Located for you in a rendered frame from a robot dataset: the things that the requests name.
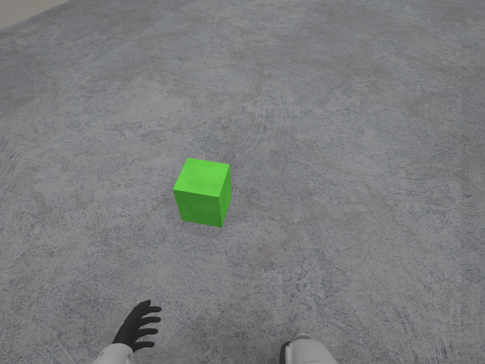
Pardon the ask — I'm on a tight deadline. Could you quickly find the robot right thigh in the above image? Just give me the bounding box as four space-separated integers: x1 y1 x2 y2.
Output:
285 339 338 364

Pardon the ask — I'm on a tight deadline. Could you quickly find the robot left forearm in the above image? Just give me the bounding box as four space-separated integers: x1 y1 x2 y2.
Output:
91 344 133 364

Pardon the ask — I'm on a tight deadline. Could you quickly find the robot left hand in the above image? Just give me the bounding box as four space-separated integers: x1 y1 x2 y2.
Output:
112 300 161 353

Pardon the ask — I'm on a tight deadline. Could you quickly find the carton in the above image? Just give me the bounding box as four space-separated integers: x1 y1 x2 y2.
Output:
173 158 231 228

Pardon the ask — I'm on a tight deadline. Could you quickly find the robot right shin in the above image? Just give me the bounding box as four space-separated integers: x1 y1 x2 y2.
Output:
291 334 311 343

